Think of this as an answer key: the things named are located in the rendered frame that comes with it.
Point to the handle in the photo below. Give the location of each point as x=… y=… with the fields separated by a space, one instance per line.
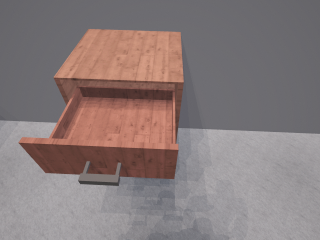
x=86 y=178

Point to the cabinet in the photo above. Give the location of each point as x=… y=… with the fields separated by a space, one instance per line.
x=125 y=58

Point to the drawer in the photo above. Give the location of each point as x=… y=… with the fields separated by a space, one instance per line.
x=109 y=125

